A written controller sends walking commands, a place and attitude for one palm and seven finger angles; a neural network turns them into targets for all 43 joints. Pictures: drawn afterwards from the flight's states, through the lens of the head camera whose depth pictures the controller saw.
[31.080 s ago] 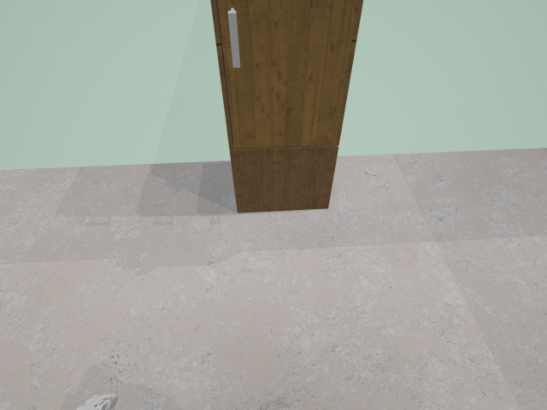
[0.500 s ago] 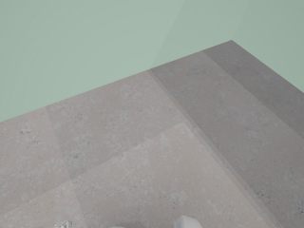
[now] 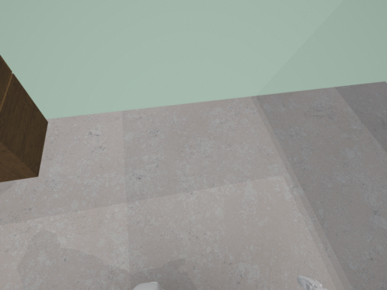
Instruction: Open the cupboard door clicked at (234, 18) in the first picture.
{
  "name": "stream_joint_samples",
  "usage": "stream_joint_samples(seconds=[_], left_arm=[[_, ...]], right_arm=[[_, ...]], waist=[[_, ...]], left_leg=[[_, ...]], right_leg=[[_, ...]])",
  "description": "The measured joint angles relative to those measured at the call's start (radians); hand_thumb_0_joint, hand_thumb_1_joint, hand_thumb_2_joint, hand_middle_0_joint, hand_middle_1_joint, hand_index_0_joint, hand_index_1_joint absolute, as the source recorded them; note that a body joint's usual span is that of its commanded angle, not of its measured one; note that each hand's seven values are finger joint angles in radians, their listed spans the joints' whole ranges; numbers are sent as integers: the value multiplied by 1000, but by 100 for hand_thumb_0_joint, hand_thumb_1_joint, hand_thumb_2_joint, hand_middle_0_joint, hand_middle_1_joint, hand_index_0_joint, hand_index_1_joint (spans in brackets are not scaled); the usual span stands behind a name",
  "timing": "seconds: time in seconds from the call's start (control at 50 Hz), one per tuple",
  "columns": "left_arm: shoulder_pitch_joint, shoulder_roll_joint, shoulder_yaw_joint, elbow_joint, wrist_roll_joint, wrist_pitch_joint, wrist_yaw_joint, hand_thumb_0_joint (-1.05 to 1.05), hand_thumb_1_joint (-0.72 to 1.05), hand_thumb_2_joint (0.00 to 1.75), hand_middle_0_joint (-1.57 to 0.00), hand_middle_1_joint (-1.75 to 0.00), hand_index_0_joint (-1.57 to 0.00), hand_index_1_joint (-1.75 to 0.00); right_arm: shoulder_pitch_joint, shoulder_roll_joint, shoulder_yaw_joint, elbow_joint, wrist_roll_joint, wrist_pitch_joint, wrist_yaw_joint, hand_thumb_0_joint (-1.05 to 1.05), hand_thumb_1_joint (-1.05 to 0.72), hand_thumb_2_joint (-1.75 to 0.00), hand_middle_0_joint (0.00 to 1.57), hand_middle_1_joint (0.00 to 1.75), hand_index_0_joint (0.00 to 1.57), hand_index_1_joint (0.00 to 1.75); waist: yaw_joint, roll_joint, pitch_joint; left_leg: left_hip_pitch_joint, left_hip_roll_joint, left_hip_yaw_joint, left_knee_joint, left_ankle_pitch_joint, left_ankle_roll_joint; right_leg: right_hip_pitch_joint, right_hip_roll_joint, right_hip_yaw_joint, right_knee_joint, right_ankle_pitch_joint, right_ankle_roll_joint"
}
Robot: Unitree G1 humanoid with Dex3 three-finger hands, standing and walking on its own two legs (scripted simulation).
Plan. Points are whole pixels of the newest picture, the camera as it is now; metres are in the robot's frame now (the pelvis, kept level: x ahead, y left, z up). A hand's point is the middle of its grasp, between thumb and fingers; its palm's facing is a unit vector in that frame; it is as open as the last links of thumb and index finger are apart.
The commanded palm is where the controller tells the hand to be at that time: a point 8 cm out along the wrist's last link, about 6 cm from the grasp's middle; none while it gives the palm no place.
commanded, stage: turn to face it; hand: left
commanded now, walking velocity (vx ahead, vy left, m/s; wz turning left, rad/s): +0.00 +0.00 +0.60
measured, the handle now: out of the picture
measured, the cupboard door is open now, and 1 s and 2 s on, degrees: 43 43 43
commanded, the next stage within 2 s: take the last steps up to it in 1.60 s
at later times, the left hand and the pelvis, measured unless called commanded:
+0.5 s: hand out of the picture +0.06 +0.17 -0.14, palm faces +0.28 -0.92 -0.27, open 7.4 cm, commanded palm none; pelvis +0.03 -0.04 +0.02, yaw +18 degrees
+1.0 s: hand out of the picture +0.03 +0.20 -0.14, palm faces +0.56 -0.77 -0.30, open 7.4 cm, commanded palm none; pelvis +0.06 -0.05 +0.01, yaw +35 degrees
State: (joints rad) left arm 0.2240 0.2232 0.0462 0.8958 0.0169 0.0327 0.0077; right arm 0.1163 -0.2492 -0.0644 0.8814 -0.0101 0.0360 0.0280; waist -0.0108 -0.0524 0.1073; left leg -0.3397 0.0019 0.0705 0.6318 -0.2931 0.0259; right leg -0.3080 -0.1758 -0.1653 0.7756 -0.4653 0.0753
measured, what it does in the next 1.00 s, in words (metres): steps on the spot, turning left: right foot, then left foot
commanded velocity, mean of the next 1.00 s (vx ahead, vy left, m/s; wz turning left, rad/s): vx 0.00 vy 0.00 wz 0.60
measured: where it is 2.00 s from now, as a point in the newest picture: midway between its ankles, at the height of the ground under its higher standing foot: outside the picture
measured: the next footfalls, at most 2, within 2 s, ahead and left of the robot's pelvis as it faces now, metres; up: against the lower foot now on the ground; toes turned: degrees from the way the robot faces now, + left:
right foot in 0.34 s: +0.08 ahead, -0.17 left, +0.00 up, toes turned +9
left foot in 0.64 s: +0.04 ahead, +0.10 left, +0.00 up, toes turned +27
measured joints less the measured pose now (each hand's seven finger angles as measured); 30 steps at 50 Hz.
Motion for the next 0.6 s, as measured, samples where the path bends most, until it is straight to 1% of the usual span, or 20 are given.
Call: stream_joint_samples(seconds=[0.02,0.06,0.08,0.12,0.16,0.24,0.28,0.32,0.34,0.38,0.42,0.44,0.46,0.48,0.52,0.56,0.6], left_arm=[[-7,11,5,7,-1,13,2,0,90,90,-20,-30,-20,-30],[-20,28,14,18,1,32,7,0,91,90,-20,-30,-20,-30],[-29,34,19,22,1,36,7,0,91,90,-20,-30,-20,-30],[-45,40,23,19,1,38,6,1,91,90,-20,-30,-20,-30],[-59,41,25,9,0,34,2,1,91,90,-20,-30,-20,-30],[-78,35,22,-12,-3,24,0,0,91,90,-19,-30,-20,-30],[-84,31,19,-21,-5,15,0,0,91,90,-19,-30,-20,-30],[-79,31,15,-34,-5,1,1,0,91,90,-19,-30,-20,-30],[-75,31,15,-38,0,-11,4,0,91,90,-20,-30,-20,-30],[-76,9,5,-33,6,-20,10,0,91,90,-20,-30,-20,-30],[-64,-12,-4,-31,7,-21,14,0,91,90,-20,-30,-20,-30],[-56,-18,-7,-30,7,-20,15,0,91,90,-20,-30,-20,-30],[-49,-22,-9,-27,8,-19,16,0,91,90,-20,-30,-20,-30],[-43,-24,-10,-25,8,-18,16,0,91,90,-20,-30,-20,-30],[-32,-25,-11,-22,10,-19,14,0,91,90,-20,-30,-20,-30],[-23,-24,-11,-18,12,-22,11,0,90,90,-20,-30,-20,-30],[-11,-19,-10,-13,11,-23,7,0,90,90,-20,-30,-20,-30]], right_arm=[[-3,7,4,-1,-2,-6,-4,1,-91,-90,20,30,20,30],[4,21,14,-4,-7,-12,-14,1,-91,-90,20,30,20,30],[12,27,16,-4,-8,-14,-20,0,-91,-90,20,30,20,30],[26,33,21,2,-9,-13,-28,0,-91,-90,21,30,20,30],[37,34,24,12,-10,-10,-32,0,-91,-90,21,30,21,30],[56,31,20,30,-13,3,-30,0,-91,-90,21,30,21,30],[63,27,14,35,-12,9,-29,1,-91,-90,21,30,21,30],[76,24,8,36,-6,16,-27,1,-90,-90,21,30,21,30],[78,22,3,37,-1,20,-26,1,-90,-90,21,30,21,30],[68,1,-10,45,0,30,-22,1,-91,-90,21,30,21,30],[62,-15,-19,50,-1,37,-17,1,-91,-90,21,30,21,30],[57,-18,-21,53,-1,40,-14,1,-91,-90,21,30,20,30],[52,-17,-21,53,0,42,-11,1,-91,-90,20,30,20,30],[47,-15,-20,52,1,43,-8,1,-91,-90,20,30,20,30],[35,-8,-15,46,3,42,-3,1,-91,-90,20,30,20,30],[21,-2,-10,39,5,37,1,1,-91,-90,20,30,20,30],[8,1,-3,28,5,28,2,1,-91,-90,20,30,20,30]], waist=[[5,-10,6],[8,-16,5],[8,-14,2],[8,-4,0],[9,11,-2],[1,43,-13],[-6,57,-18],[-9,60,-32],[-4,55,-38],[-11,81,-26],[-16,92,-21],[-18,89,-20],[-19,80,-17],[-20,69,-15],[-16,45,-9],[-8,24,0],[0,10,6]], left_leg=[[-8,-6,-6,23,-20,12],[-5,-8,-26,19,-34,11],[1,-8,-41,2,-27,6],[18,-9,-69,-39,-1,-6],[32,-9,-96,-75,20,-7],[42,-11,-148,-102,35,-22],[36,-14,-173,-93,31,-33],[16,-29,-196,-58,13,-48],[-7,-38,-191,-9,-27,-52],[-70,-37,-170,193,-163,-57],[-122,-31,-128,376,-194,-66],[-135,-24,-104,427,-194,-73],[-139,-16,-82,446,-192,-79],[-136,-8,-61,436,-188,-84],[-113,4,-27,357,-178,-90],[-77,9,-3,242,-170,-88],[-32,5,15,109,-121,-80]], right_leg=[[-42,12,42,104,-55,3],[-111,41,91,259,-72,7],[-137,53,105,304,-52,9],[-166,69,125,328,-9,10],[-169,82,138,285,14,10],[-119,106,150,106,23,3],[-72,123,148,-5,51,-3],[3,130,143,-173,127,-12],[18,122,146,-214,151,-33],[23,115,114,-183,139,-53],[50,99,85,-196,132,-56],[64,90,75,-210,134,-55],[78,80,64,-224,137,-53],[90,69,53,-237,141,-52],[105,49,33,-250,142,-47],[110,32,12,-243,133,-40],[105,14,-10,-209,108,-28]])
